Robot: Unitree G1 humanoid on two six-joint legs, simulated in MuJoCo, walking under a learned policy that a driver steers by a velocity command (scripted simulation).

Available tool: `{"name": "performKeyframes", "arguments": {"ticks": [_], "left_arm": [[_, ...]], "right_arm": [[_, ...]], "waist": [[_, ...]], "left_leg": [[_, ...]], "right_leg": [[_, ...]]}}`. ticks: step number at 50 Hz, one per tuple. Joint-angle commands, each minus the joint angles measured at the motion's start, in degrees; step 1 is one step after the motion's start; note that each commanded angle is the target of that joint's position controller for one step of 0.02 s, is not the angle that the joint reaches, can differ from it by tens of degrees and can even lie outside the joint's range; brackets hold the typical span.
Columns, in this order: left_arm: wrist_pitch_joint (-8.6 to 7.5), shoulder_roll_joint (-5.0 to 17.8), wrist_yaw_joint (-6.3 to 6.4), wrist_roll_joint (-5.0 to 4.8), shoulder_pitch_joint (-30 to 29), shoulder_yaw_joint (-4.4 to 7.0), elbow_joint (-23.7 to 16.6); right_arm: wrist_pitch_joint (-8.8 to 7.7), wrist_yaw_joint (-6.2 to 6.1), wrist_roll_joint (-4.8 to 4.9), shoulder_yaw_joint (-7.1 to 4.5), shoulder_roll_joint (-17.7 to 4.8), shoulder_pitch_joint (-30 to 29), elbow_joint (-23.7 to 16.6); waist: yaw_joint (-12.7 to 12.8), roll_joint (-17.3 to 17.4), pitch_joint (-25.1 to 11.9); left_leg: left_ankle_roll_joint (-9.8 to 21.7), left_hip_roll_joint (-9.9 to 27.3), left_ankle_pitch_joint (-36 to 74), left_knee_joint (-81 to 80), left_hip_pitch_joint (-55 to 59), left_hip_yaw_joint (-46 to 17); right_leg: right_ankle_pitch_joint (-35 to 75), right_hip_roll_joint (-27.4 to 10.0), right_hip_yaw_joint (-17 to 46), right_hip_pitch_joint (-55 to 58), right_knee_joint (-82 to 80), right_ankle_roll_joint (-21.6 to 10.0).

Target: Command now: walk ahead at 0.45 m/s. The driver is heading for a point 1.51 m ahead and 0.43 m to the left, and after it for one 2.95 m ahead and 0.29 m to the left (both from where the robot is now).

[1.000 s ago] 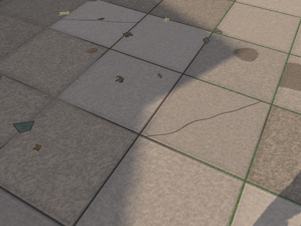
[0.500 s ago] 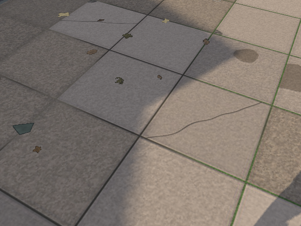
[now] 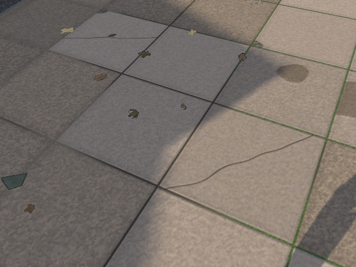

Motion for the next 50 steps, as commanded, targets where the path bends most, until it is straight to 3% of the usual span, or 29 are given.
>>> {"name": "performKeyframes", "arguments": {"ticks": [1, 6, 9, 11, 12, 13, 14, 15, 16, 17, 18, 20, 22, 25, 30, 35, 38, 40, 41, 42, 43, 44, 45, 46, 48, 50], "left_arm": [[-0.95, 5.7, 0.35, -0.07, 6.3, 0.46, 0.0], [-1.14, 5.5, 0.76, 0.05, 7.7, -0.14, 0.2], [-1.35, 6.8, 1.15, 0.22, 7.8, 0.09, 0.7], [-1.51, 8.2, 1.4, 0.31, 5.9, 0.49, 0.6], [-1.32, 8.8, 1.48, 0.5, 5.1, 0.75, 0.5], [-1.01, 9.3, 1.36, 0.21, 3.7, 0.96, 0.2], [-0.92, 7.9, 0.96, -0.18, 4.0, 0.57, -0.8], [-0.61, 0.4, 0.07, -1.63, 11.1, -0.53, -1.8], [-0.27, 6.4, 0.0, -0.76, 7.3, 1.08, -1.9], [-0.34, 7.3, -0.07, -0.26, 0.9, 1.47, -4.4], [-0.61, 7.0, -0.23, 0.08, -2.7, 1.53, -5.2], [0.55, 4.7, -0.62, 1.2, -1.8, 1.54, -4.8], [1.78, 3.0, -1.13, 1.46, -1.2, 1.42, -4.8], [2.88, 4.1, -1.61, 1.51, -8.1, 1.67, -7.5], [2.76, 4.1, -2.04, 0.47, -21.5, 1.21, -12.2], [2.26, 4.3, -1.91, 0.15, -28.9, 0.82, -14.8], [1.54, 5.4, -1.55, 0.22, -27.4, 1.31, -15.2], [0.86, 7.3, -0.76, 0.33, -16.8, 2.47, -12.0], [0.29, 8.8, -0.25, 0.95, -7.1, 3.35, -8.8], [-0.01, 13.7, 0.34, 2.44, 2.9, 4.75, -7.0], [0.45, 17.4, -0.22, 2.47, 2.9, 5.69, -7.1], [1.12, 13.8, -0.7, 0.42, -2.8, 5.13, -8.0], [0.89, 10.3, -0.88, 0.02, -8.9, 3.99, -9.1], [0.32, 7.5, -1.04, 0.35, -11.4, 3.26, -9.1], [-0.54, 4.4, -0.3, 0.18, -10.4, 2.23, -7.5], [-1.5, 5.3, 0.04, 0.01, -7.2, 2.25, -6.3]], "right_arm": [[0.53, 0.15, 0.15, -0.31, -1.6, -2.6, -3.0], [0.6, 0.17, 0.94, 0.89, 0.1, -15.7, -8.0], [0.48, -0.26, 1.19, 0.83, -1.2, -16.8, -9.1], [0.06, -1.03, 1.18, -0.04, -3.2, -10.9, -7.9], [-0.33, -1.45, 1.29, -0.81, -4.5, -4.0, -5.7], [-0.8, -1.9, 1.08, -1.62, -5.5, 4.9, -2.8], [-1.09, -2.45, -0.28, -2.83, -9.0, 13.3, -0.9], [-0.97, -2.24, -1.56, -4.03, -14.1, 15.6, -1.1], [-0.25, -1.51, 1.02, -3.91, -12.1, 11.6, -1.3], [-0.39, -1.4, 1.67, -2.96, -8.9, 4.3, -2.5], [-1.02, -1.14, 1.52, -2.02, -5.2, 1.2, -3.0], [-2.12, -1.61, 1.22, -0.69, -1.4, 1.7, -1.3], [-3.08, -1.93, 1.24, -0.44, -1.8, 4.9, 0.1], [-3.46, -1.99, 1.39, -0.59, -4.2, 8.3, 0.8], [-3.15, -1.96, 1.5, 0.11, -3.6, 13.7, 1.4], [-2.99, -2.61, 1.0, 0.25, -4.1, 18.6, 2.9], [-2.86, -3.11, 0.51, -0.05, -5.1, 17.1, 3.1], [-2.66, -3.22, 0.45, -0.41, -6.3, 15.5, 2.9], [-2.5, -3.11, 0.92, -0.37, -6.2, 14.2, 2.5], [-2.59, -2.86, 1.56, 0.25, -4.1, 14.3, 0.6], [-2.25, -2.18, 3.78, 0.92, 1.4, 22.3, 0.5], [-1.72, -2.5, 2.17, -0.51, -4.5, 16.8, 0.6], [-1.91, -2.22, 1.88, -0.7, -4.2, 11.4, -1.3], [-1.92, -2.13, 1.78, -0.66, -3.1, 9.6, -1.5], [-0.4, -1.48, 0.44, -0.73, -1.2, 11.0, -0.9], [0.81, -0.89, 0.22, -0.94, -0.3, 10.6, -1.4]], "waist": [[-0.1, -5.9, 6.5], [1.9, -7.1, 8.8], [1.1, -7.9, 8.1], [-2.2, -8.4, 4.5], [-5.1, -8.4, 0.9], [-8.9, -7.5, -3.3], [-11.5, -4.0, -8.5], [-6.7, 8.6, -14.9], [-6.8, 2.5, -13.9], [-4.1, 1.0, -3.4], [-3.0, -2.3, 1.1], [0.8, -2.3, 3.6], [2.0, -1.2, 3.5], [1.6, 0.1, 5.4], [-1.7, 1.0, 6.8], [-4.1, 2.0, 7.0], [-1.9, 2.4, 6.0], [2.7, 2.8, 0.6], [6.9, 1.6, -4.2], [9.7, -3.9, -11.5], [5.3, -16.0, -16.9], [4.3, -4.6, -11.1], [2.5, -3.7, -2.8], [1.1, -1.8, 1.1], [-1.6, -4.0, 2.8], [-2.3, -4.5, 3.0]], "left_leg": [[-1.3, 0.7, 3.2, -1.1, -12.5, 1.6], [-1.3, -1.9, 8.5, -18.7, -7.9, 5.5], [1.2, -3.8, 8.6, -25.4, -1.7, 6.7], [3.7, -6.2, 5.8, -26.7, 5.9, 6.8], [4.9, -7.3, 4.6, -27.8, 12.0, 6.2], [6.0, -7.1, 7.1, -32.3, 22.3, 5.6], [8.2, 1.9, -0.2, -33.6, 35.4, -4.1], [17.0, 20.1, -3.8, -37.4, 50.1, -34.0], [18.2, 19.4, -13.0, -45.7, 46.3, -43.5], [15.6, 17.8, -15.7, -47.8, 37.2, -33.8], [13.6, 15.3, -9.6, -50.0, 29.4, -27.6], [10.0, 10.6, 2.1, -51.5, 20.3, -17.6], [9.3, 9.0, 9.6, -51.9, 18.8, -13.1], [8.7, 7.6, 12.8, -53.8, 19.6, -9.0], [6.1, 5.4, 22.7, -53.7, 24.1, -4.6], [6.4, 7.3, 30.5, -51.0, 33.6, -3.8], [6.4, 9.1, 43.2, -45.5, 37.7, -2.9], [5.2, 8.5, 54.8, -33.4, 37.9, -1.8], [4.2, 6.7, 49.1, -22.3, 32.4, -0.3], [3.2, 3.6, 27.6, -4.9, 20.2, 1.8], [1.3, -7.8, -18.3, 15.3, -0.1, 1.6], [2.4, -3.8, -13.8, 17.7, -4.6, -5.4], [2.4, -1.7, -8.0, 14.9, -5.2, -5.5], [2.3, 0.2, -4.7, 11.9, -3.2, -5.4], [1.4, 1.8, -2.6, 7.7, 1.5, -5.2], [0.8, 1.7, -1.4, 6.6, 1.2, -4.5]], "right_leg": [[24.1, -14.4, 10.6, 4.0, -7.4, -3.8], [34.6, -12.7, 6.5, 2.1, -7.6, -3.6], [44.2, -14.3, 5.5, 4.8, -5.6, -3.5], [58.3, -15.0, 4.4, 7.7, 2.0, -2.9], [61.7, -15.0, 4.1, 8.8, 9.9, -2.7], [57.4, -13.9, 3.1, 6.0, 20.6, -2.2], [39.8, -11.6, 2.0, -4.2, 35.7, -2.0], [-9.6, -0.8, 0.4, -24.7, 59.4, 0.1], [-12.7, -0.4, 7.2, -31.6, 65.6, -0.8], [-6.8, -4.3, 7.4, -35.1, 63.6, -1.4], [-3.1, -6.1, 7.2, -33.2, 60.1, -1.4], [-1.3, -8.4, 7.1, -26.5, 54.4, -0.4], [-1.0, -8.7, 5.9, -25.0, 51.0, 0.7], [3.6, -9.9, 3.8, -30.6, 45.3, 2.1], [13.2, -8.9, 0.5, -33.8, 29.5, 3.6], [14.0, -6.4, -1.5, -33.8, 19.8, 1.9], [8.1, -4.4, -1.9, -29.3, 16.1, -0.7], [5.0, -0.9, -2.8, -17.0, 13.1, -3.0], [8.2, -2.0, -1.5, -4.3, 9.8, -4.6], [4.1, -15.2, 12.8, 10.5, 9.7, -7.6], [2.0, -30.0, 41.1, 22.8, 2.7, -16.5], [-5.4, -26.6, 38.8, 16.1, -0.4, -13.7], [-4.5, -24.7, 29.6, 6.7, -2.8, -11.1], [1.2, -22.2, 23.3, 0.2, -5.0, -8.9], [7.8, -18.3, 13.7, -6.0, -6.9, -5.0], [13.6, -17.6, 9.5, -6.6, -7.4, -4.2]]}}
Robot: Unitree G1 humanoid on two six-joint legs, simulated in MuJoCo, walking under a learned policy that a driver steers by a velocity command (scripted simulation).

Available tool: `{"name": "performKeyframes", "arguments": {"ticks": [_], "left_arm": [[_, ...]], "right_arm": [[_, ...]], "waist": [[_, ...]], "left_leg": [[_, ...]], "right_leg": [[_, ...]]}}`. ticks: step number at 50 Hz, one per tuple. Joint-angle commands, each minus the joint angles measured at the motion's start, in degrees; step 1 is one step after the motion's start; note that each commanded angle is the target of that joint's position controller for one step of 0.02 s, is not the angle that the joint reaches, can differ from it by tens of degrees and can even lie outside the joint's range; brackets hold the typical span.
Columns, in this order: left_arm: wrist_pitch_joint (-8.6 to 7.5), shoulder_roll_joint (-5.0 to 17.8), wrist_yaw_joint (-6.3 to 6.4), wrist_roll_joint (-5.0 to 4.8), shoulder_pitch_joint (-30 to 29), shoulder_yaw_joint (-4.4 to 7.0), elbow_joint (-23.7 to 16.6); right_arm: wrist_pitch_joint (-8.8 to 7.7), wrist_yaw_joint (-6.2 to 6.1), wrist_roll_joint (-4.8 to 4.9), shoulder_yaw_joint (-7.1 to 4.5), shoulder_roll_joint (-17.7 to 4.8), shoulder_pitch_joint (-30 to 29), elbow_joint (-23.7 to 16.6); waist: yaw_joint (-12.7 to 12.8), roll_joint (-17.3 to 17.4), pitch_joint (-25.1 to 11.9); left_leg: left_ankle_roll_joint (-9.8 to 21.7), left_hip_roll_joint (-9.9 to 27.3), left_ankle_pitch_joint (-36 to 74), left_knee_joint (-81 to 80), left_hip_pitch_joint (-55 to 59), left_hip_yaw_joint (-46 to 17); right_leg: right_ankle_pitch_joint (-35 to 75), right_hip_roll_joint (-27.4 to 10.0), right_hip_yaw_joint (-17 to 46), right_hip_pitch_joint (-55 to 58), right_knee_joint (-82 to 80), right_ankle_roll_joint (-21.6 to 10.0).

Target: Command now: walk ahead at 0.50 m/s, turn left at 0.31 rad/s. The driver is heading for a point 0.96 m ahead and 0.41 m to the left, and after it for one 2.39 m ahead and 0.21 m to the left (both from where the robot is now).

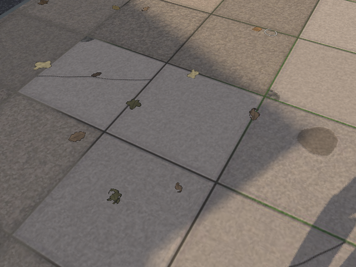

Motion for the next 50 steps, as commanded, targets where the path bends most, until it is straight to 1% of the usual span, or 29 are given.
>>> {"name": "performKeyframes", "arguments": {"ticks": [1, 3, 8, 12, 13, 15, 17, 18, 19, 20, 21, 22, 23, 24, 25, 26, 28, 30, 34, 39, 41, 43, 44, 45, 46, 47, 48, 49, 50], "left_arm": [[-1.8, 3.4, 0.5, -0.45, 5.2, 0.21, -0.4], [-1.96, 4.3, 0.63, -0.32, 6.9, 0.33, -0.3], [-1.93, 3.9, 1.08, -0.26, 10.5, -0.19, 0.2], [-1.49, 5.2, 1.97, -0.21, 14.5, -0.09, 1.5], [-1.25, 5.6, 2.2, -0.15, 14.9, -0.03, 1.7], [-0.8, 6.8, 2.73, 0.0, 14.2, 0.27, 1.7], [-0.03, 8.5, 3.06, 0.35, 12.5, 0.84, 1.1], [0.41, 9.3, 2.83, 0.39, 11.7, 1.13, 0.4], [0.64, 9.9, 2.27, 0.09, 10.2, 1.34, -0.7], [0.5, 6.4, 1.71, 0.22, 10.1, 0.67, -2.9], [0.13, 4.2, 0.47, -1.01, 9.4, 0.43, -7.7], [-0.55, 7.2, 0.19, -0.28, 2.0, 0.75, -8.8], [-1.35, 7.1, -0.09, -0.88, 0.5, 0.6, -9.9], [-1.47, 6.9, 0.13, -0.8, 1.8, 0.67, -8.9], [-0.52, 6.6, 0.25, 0.3, 2.6, 0.66, -8.8], [0.74, 5.8, 0.08, 1.22, 3.8, 0.49, -8.6], [2.47, 5.2, -0.43, 1.68, 2.9, 0.44, -9.5], [3.19, 5.3, -0.73, 1.55, -1.1, 0.34, -11.4], [3.56, 6.2, -0.96, 1.22, -11.0, 0.18, -15.4], [2.95, 6.2, -1.46, 0.85, -19.8, -0.8, -19.3], [2.39, 6.6, -1.57, 0.52, -22.2, -1.13, -20.9], [1.8, 7.8, -1.42, 0.23, -20.2, -1.06, -21.4], [1.51, 8.7, -1.09, 0.08, -15.8, -0.76, -20.4], [1.16, 10.5, -0.49, -0.02, -9.4, -0.06, -18.4], [0.52, 11.9, 0.25, 0.0, -0.7, 0.61, -16.3], [0.07, 15.5, 1.32, 1.44, 8.0, 1.48, -15.8], [0.59, 20.5, 1.31, 2.72, 7.5, 2.57, -16.5], [1.5, 16.0, 0.85, 1.45, 4.0, 2.14, -17.0], [1.64, 11.0, 0.79, 0.89, -0.3, 0.91, -17.6]], "right_arm": [[1.58, 0.86, -0.59, -0.65, -1.0, 4.8, -1.4], [2.15, 1.23, -0.45, -0.71, -1.2, 0.1, -3.2], [1.92, 2.03, 0.05, -0.07, -0.9, -10.9, -7.6], [1.81, 2.3, -0.21, 0.57, -0.6, -17.7, -10.7], [1.77, 2.33, -0.33, 0.49, -0.9, -18.2, -11.1], [1.82, 2.18, -0.47, -0.02, -2.0, -16.1, -11.1], [1.87, 1.86, -0.62, -0.97, -3.8, -9.5, -9.5], [1.66, 1.7, -0.79, -1.75, -5.2, -4.3, -8.0], [1.24, 1.27, -1.36, -2.93, -7.4, 3.2, -5.8], [1.04, 0.66, -1.64, -4.48, -12.8, 6.4, -5.4], [1.7, 0.81, -0.82, -5.2, -16.6, 4.9, -6.8], [2.25, 0.43, 0.23, -4.73, -14.6, 3.4, -6.6], [2.15, 0.09, 0.57, -4.04, -12.2, 0.4, -6.8], [1.78, 0.01, 0.49, -3.4, -9.8, -2.0, -7.0], [1.23, -0.31, 0.99, -2.98, -8.8, -3.2, -7.3], [0.59, -0.46, 1.26, -2.56, -8.1, -3.8, -7.5], [-0.53, -0.46, 1.69, -2.6, -9.2, -1.7, -7.1], [-0.72, -0.4, 1.58, -2.87, -10.7, 1.0, -6.9], [-0.25, -0.29, 1.37, -2.78, -10.8, 6.8, -6.9], [0.06, -0.82, 0.85, -2.71, -11.3, 10.8, -7.4], [0.1, -1.12, 0.47, -2.8, -11.9, 11.5, -7.6], [-0.01, -1.56, 0.32, -3.05, -12.9, 9.8, -8.5], [-0.14, -1.58, 0.32, -3.18, -13.6, 7.1, -9.3], [-0.4, -1.27, 0.27, -3.37, -14.4, 5.5, -9.8], [-0.79, -0.65, 0.69, -3.44, -14.8, 3.9, -10.2], [-1.25, 0.0, 1.36, -2.43, -11.1, 4.4, -12.0], [-0.79, -0.19, 3.5, -1.36, -5.2, 12.3, -13.5], [-0.02, -0.72, 0.91, -1.78, -10.7, 11.4, -12.3], [0.45, -0.38, 0.27, -2.06, -11.2, 7.5, -12.1]], "waist": [[-1.4, -4.3, 0.1], [-0.8, -4.6, 1.2], [1.2, -5.1, 3.1], [3.1, -5.2, 3.8], [2.9, -5.3, 3.6], [1.2, -6.7, 1.7], [-2.1, -8.4, -2.2], [-4.2, -8.4, -5.3], [-8.2, -5.8, -8.8], [-8.2, 2.4, -13.3], [-4.6, 11.3, -16.8], [-5.3, 0.5, -9.7], [-3.4, -1.2, -4.7], [-0.3, -5.4, -1.7], [1.4, -5.6, -1.2], [2.5, -4.2, -2.0], [3.0, -2.7, -2.3], [1.9, -1.1, -1.8], [-1.8, 1.2, -0.8], [-4.7, 2.4, -0.2], [-5.2, 2.9, 0.1], [-3.4, 3.6, -0.2], [-0.9, 3.8, -1.2], [1.7, 3.6, -4.4], [6.3, 1.4, -9.0], [9.0, -3.2, -17.0], [4.0, -18.6, -24.1], [2.5, -11.5, -20.0], [1.6, -5.6, -10.5]], "left_leg": [[-0.7, 3.1, 3.8, -0.1, -6.6, -1.6], [-1.1, 3.7, 7.9, -2.2, -11.1, -0.8], [-1.7, 2.8, 16.6, -16.6, -13.7, 3.1], [-0.2, 1.1, 16.3, -27.1, -12.3, 8.0], [0.6, 0.3, 14.7, -28.6, -11.6, 8.8], [2.9, -2.4, 9.9, -29.8, -7.4, 10.6], [5.7, -5.8, 4.0, -30.3, -0.3, 11.6], [7.2, -7.2, 2.3, -32.6, 5.9, 10.9], [9.4, -6.7, 3.5, -38.6, 17.2, 7.6], [13.1, 7.2, 2.4, -39.5, 29.6, -10.3], [22.9, 18.4, 1.9, -48.8, 41.3, -42.6], [19.8, 16.8, 1.1, -51.7, 37.0, -35.5], [17.3, 15.4, 5.3, -52.8, 30.0, -29.0], [14.5, 12.6, 13.4, -53.6, 23.8, -23.7], [13.1, 10.0, 19.3, -53.8, 19.7, -19.3], [12.1, 7.8, 22.9, -54.0, 17.3, -16.1], [11.5, 5.5, 28.9, -53.9, 15.9, -13.5], [10.3, 4.1, 30.7, -54.2, 15.8, -12.6], [7.5, 3.5, 31.0, -54.0, 20.4, -14.6], [7.7, 4.0, 33.3, -51.4, 27.2, -17.2], [7.7, 4.9, 35.6, -49.8, 29.1, -18.8], [6.3, 5.5, 38.4, -47.8, 28.5, -20.0], [4.8, 4.9, 43.3, -45.2, 25.9, -19.3], [3.4, 3.7, 49.7, -39.4, 24.0, -18.8], [2.1, 0.8, 48.9, -28.8, 20.6, -16.8], [1.3, -2.7, 32.5, -13.8, 12.6, -14.5], [-0.7, -12.2, -14.5, 3.4, -4.8, -7.9], [0.0, -7.0, -12.8, 8.9, -10.0, -7.7], [-0.4, -4.3, -6.9, 8.1, -10.4, -6.6]], "right_leg": [[11.5, -16.8, 12.0, 3.1, -13.7, -2.9], [14.1, -16.3, 8.5, 4.2, -14.4, -1.8], [22.7, -14.3, 1.1, 7.1, -13.9, 0.2], [30.2, -16.3, -2.1, 13.8, -12.1, 0.1], [34.3, -16.9, -3.0, 15.8, -10.6, 0.2], [49.1, -17.8, -4.9, 18.9, -4.9, 0.5], [59.7, -18.6, -6.0, 20.1, 6.1, 0.1], [57.7, -18.8, -5.9, 18.6, 15.2, -0.3], [47.1, -17.7, -6.6, 11.7, 29.0, 0.8], [9.7, -13.4, -6.1, -2.8, 47.2, 2.3], [-22.6, -0.1, 2.9, -25.3, 64.0, 4.9], [-16.0, -5.0, 10.5, -32.6, 62.5, 4.2], [-10.3, -7.0, 10.3, -31.9, 57.9, 4.0], [-8.0, -8.7, 10.2, -28.3, 52.7, 4.4], [-7.5, -9.7, 10.4, -24.5, 49.3, 5.3], [-7.2, -10.3, 10.4, -21.3, 46.9, 6.2], [-6.6, -10.1, 9.3, -20.9, 43.5, 7.8], [-2.8, -10.0, 8.3, -23.3, 39.3, 8.8], [4.4, -9.0, 8.0, -29.4, 30.4, 9.3], [7.8, -6.2, 8.2, -31.3, 20.1, 8.4], [7.6, -4.9, 8.2, -29.9, 16.0, 7.4], [6.5, -4.0, 9.1, -23.6, 11.2, 5.9], [4.5, -2.7, 8.9, -16.0, 8.7, 4.8], [2.4, -0.8, 8.3, -6.8, 8.0, 3.8], [5.1, -1.9, 8.6, 4.9, 4.5, 2.5], [-4.9, -13.1, 19.6, 18.7, 3.6, 0.2], [-5.8, -29.9, 46.8, 31.6, -1.4, -6.9], [-14.0, -28.5, 52.5, 25.3, -4.4, -7.2], [-15.0, -26.0, 42.6, 15.8, -6.0, -5.9]]}}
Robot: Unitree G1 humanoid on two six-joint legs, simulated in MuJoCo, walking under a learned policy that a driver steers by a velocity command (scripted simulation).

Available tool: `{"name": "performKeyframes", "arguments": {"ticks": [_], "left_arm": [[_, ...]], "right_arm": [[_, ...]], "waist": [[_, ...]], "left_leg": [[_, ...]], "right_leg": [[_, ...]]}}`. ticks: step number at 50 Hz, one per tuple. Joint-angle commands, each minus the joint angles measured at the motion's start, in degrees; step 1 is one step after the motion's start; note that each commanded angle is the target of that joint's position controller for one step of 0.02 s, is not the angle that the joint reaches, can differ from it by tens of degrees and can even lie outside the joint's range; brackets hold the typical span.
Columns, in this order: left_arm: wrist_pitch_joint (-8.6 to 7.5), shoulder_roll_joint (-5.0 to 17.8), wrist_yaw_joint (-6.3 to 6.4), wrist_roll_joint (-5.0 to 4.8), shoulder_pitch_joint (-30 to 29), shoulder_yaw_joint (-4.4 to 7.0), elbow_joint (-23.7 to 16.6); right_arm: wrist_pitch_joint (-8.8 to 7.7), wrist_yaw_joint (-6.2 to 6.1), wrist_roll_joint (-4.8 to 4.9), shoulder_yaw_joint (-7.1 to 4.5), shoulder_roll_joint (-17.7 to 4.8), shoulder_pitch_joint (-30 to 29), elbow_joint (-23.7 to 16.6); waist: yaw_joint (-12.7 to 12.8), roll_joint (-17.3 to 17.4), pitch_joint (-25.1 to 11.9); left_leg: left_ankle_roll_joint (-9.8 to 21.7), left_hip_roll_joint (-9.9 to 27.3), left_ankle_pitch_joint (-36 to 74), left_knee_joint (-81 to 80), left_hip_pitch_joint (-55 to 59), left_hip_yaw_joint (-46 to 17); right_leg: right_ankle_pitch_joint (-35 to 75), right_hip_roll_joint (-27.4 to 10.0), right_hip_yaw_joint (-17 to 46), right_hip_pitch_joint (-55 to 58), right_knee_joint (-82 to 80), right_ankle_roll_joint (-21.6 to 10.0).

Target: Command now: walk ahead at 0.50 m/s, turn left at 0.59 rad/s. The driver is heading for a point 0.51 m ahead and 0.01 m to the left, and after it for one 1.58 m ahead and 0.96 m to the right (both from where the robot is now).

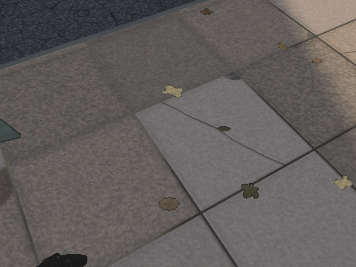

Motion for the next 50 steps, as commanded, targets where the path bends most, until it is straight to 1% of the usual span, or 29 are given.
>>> {"name": "performKeyframes", "arguments": {"ticks": [1, 3, 4, 6, 8, 11, 14, 18, 20, 21, 22, 23, 24, 25, 26, 27, 28, 29, 30, 32, 34, 36, 41, 43, 45, 47, 48, 49, 50], "left_arm": [[0.24, 5.3, 0.33, -0.31, 8.8, 2.22, -0.7], [-0.38, 4.8, 0.43, -0.56, 10.1, 1.93, 1.0], [-1.0, 5.0, 0.18, -0.89, 11.1, 2.02, 1.7], [-2.13, 5.5, -0.28, -1.47, 12.7, 2.28, 2.6], [-2.52, 6.0, -0.39, -1.53, 13.8, 2.55, 3.2], [-2.35, 6.2, -0.43, -1.35, 15.9, 2.69, 4.4], [-2.3, 6.5, -0.57, -1.33, 17.5, 2.67, 5.4], [-1.62, 8.3, -0.41, -1.39, 21.2, 2.92, 7.5], [-0.72, 9.4, -0.25, -1.44, 22.5, 3.02, 8.8], [-0.3, 10.1, -0.14, -1.43, 22.8, 3.03, 9.3], [0.18, 10.2, -0.04, -1.65, 22.5, 2.83, 9.6], [0.29, 8.9, 0.01, -1.85, 22.5, 2.24, 9.1], [-0.05, 4.0, -0.66, -3.16, 23.4, 0.78, 5.4], [0.12, 5.4, -0.9, -2.64, 23.1, 1.55, 4.4], [0.58, 7.6, -0.65, -2.15, 18.0, 2.27, 3.9], [0.19, 5.5, -0.91, -2.75, 16.4, 1.59, 3.9], [0.3, 4.8, -1.12, -2.75, 17.3, 1.56, 4.9], [1.09, 4.7, -1.31, -1.77, 18.8, 1.71, 5.8], [1.96, 4.2, -1.64, -1.12, 21.0, 1.75, 7.2], [2.84, 3.8, -2.34, -0.99, 20.9, 2.12, 7.5], [3.17, 3.2, -2.66, -1.15, 17.1, 2.26, 6.7], [3.25, 3.1, -2.67, -1.13, 13.4, 2.36, 5.7], [2.78, 1.8, -3.34, -0.7, 4.8, 1.5, 2.8], [2.62, 1.5, -3.78, -0.51, 1.0, 1.06, 1.1], [2.5, 1.5, -4.01, -0.45, -0.6, 0.91, -0.2], [2.59, 2.3, -3.72, -0.41, 1.5, 1.24, -0.2], [2.64, 3.0, -3.42, -0.33, 4.2, 1.57, 0.3], [2.46, 4.1, -3.11, -0.25, 9.1, 2.18, 1.5], [1.96, 5.6, -2.67, 0.13, 16.6, 3.11, 3.6]], "right_arm": [[-0.17, 0.58, -0.99, -0.57, -5.1, -0.8, -4.9], [1.04, 1.77, -1.82, -0.45, -3.9, -1.7, -5.4], [1.64, 2.2, -1.88, -0.35, -3.4, -1.8, -5.7], [2.34, 2.9, -1.87, -0.14, -2.7, -4.3, -7.1], [2.57, 3.49, -2.03, 0.09, -2.4, -8.3, -8.8], [2.43, 4.05, -1.84, 0.53, -1.8, -14.3, -11.1], [1.89, 4.67, -1.8, 1.52, -0.1, -19.8, -12.9], [1.61, 4.71, -2.27, 2.0, -0.2, -24.5, -14.4], [1.34, 4.19, -2.8, 1.76, -1.0, -24.2, -14.4], [1.01, 3.85, -3.03, 1.49, -1.4, -21.5, -13.6], [0.36, 3.45, -3.36, 1.05, -1.9, -14.7, -11.4], [-0.25, 2.79, -4.02, 0.13, -4.0, -5.5, -8.1], [-0.47, 1.74, -4.88, -1.37, -10.0, 2.1, -7.3], [0.18, 1.11, -2.15, -2.31, -13.5, 3.4, -6.8], [0.29, 0.68, -1.2, -2.06, -12.0, 0.2, -6.8], [-0.24, 0.47, -1.23, -1.07, -8.3, -2.9, -6.4], [-0.7, 0.54, -1.34, -0.14, -5.3, -5.5, -6.1], [-1.15, 0.52, -1.01, 0.5, -3.4, -7.5, -5.8], [-1.59, 0.49, -1.02, 0.85, -2.4, -8.7, -5.9], [-2.68, 0.43, -0.86, 0.76, -2.9, -7.7, -5.0], [-3.3, 0.39, -0.85, 0.54, -3.5, -6.4, -3.9], [-3.52, 0.32, -0.94, 0.64, -3.1, -4.8, -3.1], [-3.75, -0.18, -0.79, 0.9, -3.2, -3.0, -1.5], [-3.51, -0.62, -0.87, 0.88, -3.7, -0.7, -0.3], [-3.11, -0.98, -1.06, 0.8, -4.4, 0.6, 0.7], [-2.69, -1.37, -1.25, 0.58, -5.9, -0.1, 1.0], [-2.37, -1.58, -1.37, 0.37, -6.9, -0.6, 1.0], [-1.82, -1.67, -1.58, 0.11, -7.8, -1.2, 0.9], [-1.34, -1.63, -1.37, -0.03, -8.4, -1.8, 0.4]], "waist": [[5.1, -1.4, -5.8], [4.0, -5.6, -2.9], [3.7, -6.5, -2.9], [3.5, -6.5, -2.7], [4.0, -5.9, -1.9], [5.0, -5.3, -0.6], [6.2, -5.2, 0.3], [7.6, -5.6, 1.6], [7.1, -6.0, 1.1], [5.7, -6.5, -0.8], [2.3, -5.5, -4.7], [-1.3, -3.4, -10.8], [-3.3, 7.3, -19.9], [-2.0, 12.1, -23.9], [-1.6, 4.7, -16.7], [0.1, 3.3, -10.1], [2.7, 1.7, -6.1], [4.7, 3.1, -4.0], [5.8, 4.1, -3.6], [6.5, 4.1, -2.9], [6.0, 3.5, -0.7], [5.2, 2.9, 0.9], [3.5, 2.9, 2.7], [2.2, 2.8, 3.5], [2.0, 2.8, 3.5], [3.5, 4.1, 1.1], [4.8, 5.1, -0.9], [7.0, 5.3, -4.0], [10.6, 4.1, -8.3]], "left_leg": [[-1.0, 7.3, 7.0, 15.2, -24.6, 2.4], [-1.7, 9.5, 8.5, 12.3, -22.1, 3.5], [-1.8, 9.8, 8.9, 11.8, -21.5, 4.0], [-2.0, 10.6, 10.7, 10.8, -24.0, 4.4], [-2.5, 11.6, 14.1, 9.0, -28.0, 4.8], [-3.3, 12.1, 19.6, 2.5, -31.5, 6.1], [-3.1, 11.6, 25.2, -9.0, -27.8, 8.5], [-1.3, 9.8, 21.3, -19.5, -22.7, 12.3], [0.5, 7.9, 15.8, -22.8, -19.8, 13.7], [1.5, 6.1, 13.4, -24.6, -15.7, 14.5], [2.8, 4.1, 15.1, -28.8, -7.0, 15.0], [4.1, 5.4, 16.4, -30.0, 7.0, 12.2], [9.3, 22.4, 10.5, -31.1, 26.3, -9.8], [13.8, 31.9, 19.3, -38.7, 29.5, -30.7], [12.4, 29.5, 26.1, -37.8, 25.0, -20.7], [10.6, 27.0, 30.3, -38.7, 17.0, -12.4], [7.4, 24.1, 31.1, -41.0, 10.2, -6.7], [5.4, 22.1, 30.8, -43.2, 5.1, -2.9], [4.4, 21.0, 29.5, -45.1, 2.1, -0.3], [4.5, 20.5, 29.9, -47.9, 1.0, 2.5], [4.3, 20.4, 28.8, -50.2, 1.4, 5.4], [4.1, 20.2, 29.5, -51.0, 3.0, 7.9], [3.1, 19.7, 35.9, -50.4, 6.7, 14.8], [2.6, 20.6, 39.9, -49.3, 10.0, 16.5], [1.8, 21.4, 47.3, -46.3, 13.8, 18.2], [0.8, 21.8, 65.1, -39.5, 16.6, 20.2], [0.5, 22.0, 73.6, -34.1, 17.6, 21.0], [0.5, 22.2, 77.3, -25.6, 17.3, 21.4], [0.0, 21.4, 71.9, -13.8, 13.3, 21.9]], "right_leg": [[-11.5, -20.4, 27.7, 23.9, -19.0, -8.3], [-2.9, -16.4, 16.9, 17.7, -21.5, -6.3], [0.8, -16.0, 14.2, 16.7, -22.1, -6.3], [6.2, -16.3, 10.1, 17.2, -23.5, -6.9], [7.8, -16.7, 6.6, 18.5, -24.9, -7.4], [10.7, -15.7, 1.0, 20.4, -25.4, -7.1], [13.2, -14.3, -3.8, 20.0, -25.0, -6.1], [16.9, -16.1, -5.6, 23.6, -24.3, -5.6], [27.7, -17.1, -6.3, 27.6, -19.9, -5.4], [36.8, -17.1, -7.2, 29.0, -14.7, -5.0], [41.5, -16.0, -9.0, 28.2, -5.7, -4.2], [34.6, -14.1, -10.3, 21.5, 6.0, -3.1], [9.8, -9.3, -11.3, 2.8, 25.8, -0.4], [-22.2, -1.0, -4.9, -8.5, 40.0, 0.8], [-18.7, -3.9, 1.7, -13.5, 42.6, 0.0], [-15.1, -5.3, 3.3, -13.1, 39.9, -0.5], [-12.9, -6.8, 3.9, -10.1, 34.9, -0.8], [-11.6, -7.3, 4.2, -7.1, 32.0, -0.4], [-9.8, -7.0, 4.3, -4.3, 31.1, -0.1], [-6.4, -6.1, 4.4, -4.8, 31.0, 0.3], [-2.0, -6.4, 4.8, -8.9, 29.2, 0.6], [1.8, -6.3, 5.2, -12.9, 26.3, 1.0], [9.7, -5.4, 1.0, -13.3, 12.9, 0.6], [9.4, -4.9, -1.5, -13.0, 8.0, -0.6], [6.5, -3.6, -3.8, -11.7, 4.3, -2.4], [1.2, -0.3, -6.4, -6.7, 2.7, -4.8], [-2.2, 1.7, -7.6, -3.3, 2.7, -6.2], [-5.1, 3.7, -7.8, 2.1, 1.7, -7.7], [-4.4, 5.1, -6.6, 12.1, -2.5, -9.4]]}}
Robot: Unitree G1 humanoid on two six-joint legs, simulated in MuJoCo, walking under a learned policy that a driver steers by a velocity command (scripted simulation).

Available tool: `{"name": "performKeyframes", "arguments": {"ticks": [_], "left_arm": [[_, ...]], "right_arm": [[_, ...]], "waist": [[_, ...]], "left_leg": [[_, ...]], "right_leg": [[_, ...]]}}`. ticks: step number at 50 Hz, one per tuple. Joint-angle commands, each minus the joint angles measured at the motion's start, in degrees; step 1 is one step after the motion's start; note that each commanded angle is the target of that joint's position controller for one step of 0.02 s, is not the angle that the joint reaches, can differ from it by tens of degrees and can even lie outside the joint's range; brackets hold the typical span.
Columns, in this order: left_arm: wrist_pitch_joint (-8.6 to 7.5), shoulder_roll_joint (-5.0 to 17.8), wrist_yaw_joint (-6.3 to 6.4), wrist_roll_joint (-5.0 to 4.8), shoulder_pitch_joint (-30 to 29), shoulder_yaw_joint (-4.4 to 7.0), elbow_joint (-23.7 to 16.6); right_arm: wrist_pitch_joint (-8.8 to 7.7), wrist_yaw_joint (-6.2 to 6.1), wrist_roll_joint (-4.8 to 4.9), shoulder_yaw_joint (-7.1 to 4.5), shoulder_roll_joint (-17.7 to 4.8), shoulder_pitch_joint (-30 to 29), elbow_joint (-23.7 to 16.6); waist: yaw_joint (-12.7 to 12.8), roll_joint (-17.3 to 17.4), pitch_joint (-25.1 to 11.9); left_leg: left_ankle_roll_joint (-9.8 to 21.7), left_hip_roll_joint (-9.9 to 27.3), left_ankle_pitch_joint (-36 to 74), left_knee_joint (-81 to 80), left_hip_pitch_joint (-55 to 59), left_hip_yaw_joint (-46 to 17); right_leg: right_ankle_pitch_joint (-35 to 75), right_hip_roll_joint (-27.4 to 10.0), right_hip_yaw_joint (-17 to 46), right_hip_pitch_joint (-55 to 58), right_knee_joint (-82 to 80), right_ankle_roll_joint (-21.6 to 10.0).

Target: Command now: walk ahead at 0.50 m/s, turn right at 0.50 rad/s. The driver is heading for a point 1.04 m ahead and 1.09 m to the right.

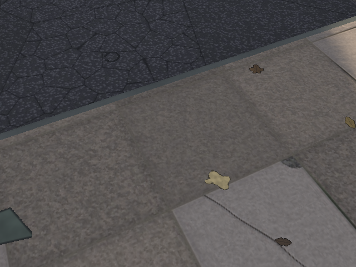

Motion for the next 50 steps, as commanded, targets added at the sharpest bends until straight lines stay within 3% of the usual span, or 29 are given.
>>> {"name": "performKeyframes", "arguments": {"ticks": [1, 2, 3, 4, 5, 6, 8, 11, 16, 21, 23, 24, 25, 26, 27, 28, 29, 30, 31, 32, 35, 37, 43, 47, 49, 50], "left_arm": [[-0.99, 11.3, 1.63, 1.02, 21.8, 4.27, 2.4], [-0.37, 18.1, 2.11, -0.06, 18.7, 6.12, 1.1], [0.21, 17.5, 2.08, -1.93, 19.1, 6.23, 0.7], [0.24, 14.8, 2.66, -2.01, 16.1, 5.5, 1.0], [0.13, 11.2, 2.87, -1.96, 14.4, 4.5, 1.6], [-0.29, 9.4, 3.07, -2.02, 12.4, 3.91, 1.6], [-1.19, 8.5, 3.07, -2.19, 10.6, 3.33, 1.0], [-2.24, 10.8, 2.74, -2.21, 12.5, 3.88, 1.4], [-1.95, 11.2, 2.72, -2.3, 17.2, 4.17, 1.7], [-1.65, 12.3, 3.26, -1.39, 20.0, 4.46, 1.2], [-1.71, 13.2, 3.61, -1.14, 17.4, 4.65, 0.2], [-1.84, 13.7, 3.57, -1.06, 15.6, 4.74, -0.4], [-2.11, 13.8, 3.27, -1.34, 14.2, 4.64, -0.7], [-2.65, 11.1, 2.72, -2.01, 14.3, 3.85, -1.3], [-2.9, 5.7, 2.72, -3.61, 16.8, 2.48, -3.6], [-2.37, 8.2, 2.83, -2.18, 20.3, 2.57, -4.2], [-1.4, 10.3, 3.02, -1.07, 18.6, 2.89, -2.2], [-1.14, 9.8, 2.33, -0.77, 15.1, 2.75, -2.3], [-0.81, 8.7, 1.78, -0.73, 14.0, 2.62, -2.5], [-0.18, 8.5, 1.25, -0.09, 13.4, 2.63, -2.8], [1.03, 7.5, 0.21, -0.08, 11.7, 2.3, -3.8], [1.25, 7.1, -0.21, -0.1, 8.4, 2.1, -5.2], [0.93, 4.8, -1.39, -0.33, -2.1, 0.84, -8.8], [0.87, 5.1, -1.86, 0.07, -7.0, 0.63, -10.8], [0.91, 5.7, -1.41, 0.48, -6.3, 0.98, -11.0], [0.8, 6.4, -0.97, 0.69, -3.5, 1.38, -10.3]], "right_arm": [[0.14, -0.28, 0.26, -2.26, -10.8, -1.2, -4.5], [-0.53, 0.98, 1.2, -1.23, -4.8, 0.5, -8.6], [-1.27, 1.32, 0.27, -1.6, -8.7, -5.0, -9.8], [-2.0, 1.51, 0.75, -1.15, -7.7, -8.1, -11.0], [-2.43, 1.41, 0.9, -1.02, -7.5, -7.6, -10.8], [-1.73, 1.36, 0.11, -1.07, -7.3, -8.2, -11.1], [0.68, 1.65, -1.3, -0.85, -6.6, -5.6, -10.7], [2.24, 2.13, -1.39, -0.54, -5.5, -7.9, -12.2], [2.18, 2.5, -0.82, -0.09, -5.4, -19.3, -16.1], [1.08, 2.68, -0.14, 0.22, -6.4, -25.4, -18.9], [0.58, 2.48, 0.03, -0.19, -7.8, -22.0, -18.5], [0.3, 2.15, 0.12, -0.63, -8.9, -17.9, -17.4], [-0.25, 1.59, -0.06, -1.25, -10.0, -11.1, -15.4], [-1.02, 0.75, -1.1, -2.26, -13.4, -3.4, -14.3], [-0.73, -0.06, -2.44, -3.36, -18.5, 2.0, -14.8], [0.2, 0.21, -1.48, -3.84, -18.9, -0.7, -14.4], [0.66, 0.47, -0.98, -2.67, -12.8, -4.8, -15.5], [0.68, 0.73, -0.53, -1.73, -9.0, -7.3, -15.5], [0.58, 0.78, -0.62, -1.3, -7.7, -8.6, -15.3], [0.18, 0.64, -0.42, -1.17, -7.5, -7.9, -14.4], [-1.34, 1.27, 0.39, -1.63, -8.3, -5.7, -12.8], [-1.71, 1.48, 0.53, -1.96, -8.7, -4.9, -12.0], [-1.42, 1.59, 0.42, -2.48, -9.5, -2.9, -10.0], [-0.62, 1.09, 0.42, -3.12, -11.4, -0.1, -8.3], [0.2, 0.78, 0.32, -3.39, -12.7, 0.8, -7.5], [0.65, 0.65, 0.3, -3.57, -13.8, 1.1, -7.2]], "waist": [[11.8, 0.3, -13.0], [6.7, -16.2, -17.8], [9.6, -4.9, -19.1], [8.0, -1.5, -11.4], [5.2, 2.9, -5.3], [3.1, 3.7, -2.8], [0.8, 1.9, -3.0], [0.7, 0.2, -2.5], [5.2, -2.8, -0.9], [7.6, -3.5, -1.4], [5.1, -4.4, -1.8], [3.0, -4.6, -2.9], [-0.6, -2.8, -5.7], [-4.0, 2.4, -11.6], [-4.2, 12.5, -18.7], [-0.1, 18.1, -19.3], [0.7, 7.7, -11.2], [0.6, 2.9, -5.7], [1.6, 4.1, -3.5], [2.0, 6.6, -2.2], [2.5, 6.9, -2.5], [2.3, 6.1, -1.9], [0.4, 5.9, 0.8], [-1.0, 5.9, 2.1], [-0.3, 6.4, 1.0], [1.1, 6.8, -1.3]], "left_leg": [[3.1, 11.9, 52.9, 39.2, -14.7, -1.2], [-0.8, -2.7, -1.0, 62.9, -41.5, -4.6], [-0.3, -1.5, 0.1, 66.9, -48.9, -17.3], [0.0, 2.3, 4.9, 63.8, -51.4, -18.5], [0.0, 4.5, 7.6, 56.9, -48.4, -17.8], [-0.6, 6.0, 7.7, 52.1, -45.3, -18.1], [-2.1, 6.3, 7.8, 47.5, -39.7, -17.4], [-3.7, 6.2, 11.2, 40.2, -40.5, -15.5], [-4.8, 5.1, 22.7, 24.6, -43.8, -15.0], [-3.6, 2.2, 23.0, 15.4, -42.1, -15.6], [-2.3, 1.1, 19.9, 11.0, -34.8, -16.5], [-1.5, -0.1, 17.5, 9.4, -28.2, -16.1], [-0.3, -1.0, 17.9, 5.7, -18.9, -15.5], [2.2, 6.4, 12.9, 3.1, -6.8, -22.5], [6.2, 21.9, 2.1, -1.4, 7.1, -43.5], [10.5, 26.6, -1.2, -5.9, 5.9, -60.6], [10.1, 24.5, -5.8, -5.6, -1.0, -53.4], [9.0, 21.0, -1.6, -6.7, -7.7, -44.1], [7.5, 18.2, 5.1, -8.2, -11.6, -36.8], [6.9, 16.4, 11.0, -9.0, -13.8, -31.7], [7.6, 15.6, 23.6, -10.5, -14.2, -23.8], [8.3, 16.0, 25.9, -11.8, -13.1, -20.1], [6.8, 14.1, 30.0, -12.2, -11.6, -9.2], [5.4, 15.9, 34.8, -9.9, -7.3, -5.8], [4.6, 16.4, 49.3, -3.8, -4.1, -3.5], [4.3, 16.4, 59.3, 2.6, -2.9, -2.4]], "right_leg": [[-7.1, -2.7, 9.9, 28.6, -6.7, -6.8], [-2.7, -19.8, 44.1, 46.3, -12.6, -16.9], [0.4, -20.5, 48.5, 46.6, -16.9, -18.4], [3.1, -19.8, 40.1, 40.3, -17.2, -16.5], [9.0, -17.3, 34.3, 31.1, -18.5, -13.3], [12.8, -13.9, 29.8, 25.4, -19.1, -11.0], [17.5, -10.4, 24.5, 19.5, -20.7, -9.8], [18.9, -7.8, 21.8, 17.1, -22.0, -9.2], [15.2, -5.7, 22.6, 20.6, -21.3, -5.9], [20.8, -7.4, 26.5, 26.4, -16.1, -4.8], [21.5, -8.0, 28.5, 25.0, -13.5, -2.9], [24.0, -7.6, 29.0, 23.0, -10.7, -1.8], [26.0, -5.1, 27.7, 20.9, -3.4, -0.4], [19.9, -1.0, 23.8, 15.7, 9.9, 1.3], [-7.4, 6.3, 16.1, 1.5, 26.6, 3.4], [-22.6, 6.3, 13.8, -7.5, 34.3, 3.2], [-17.8, 1.6, 14.3, -9.5, 37.8, 3.1], [-13.5, -0.1, 13.4, -8.6, 36.0, 3.6], [-11.4, -1.7, 12.7, -7.2, 33.6, 4.1], [-10.6, -2.8, 12.2, -6.4, 32.3, 4.7], [-6.8, -3.4, 11.2, -7.1, 32.3, 5.7], [-3.6, -4.0, 11.1, -10.3, 30.9, 6.4], [7.1, -4.8, 7.0, -9.8, 14.0, 6.5], [2.8, -3.7, 2.5, -6.1, 4.9, 3.9], [-3.0, -0.9, 0.2, -2.3, 2.2, 1.8], [-6.2, 1.4, -0.8, 1.7, 1.2, 0.5]]}}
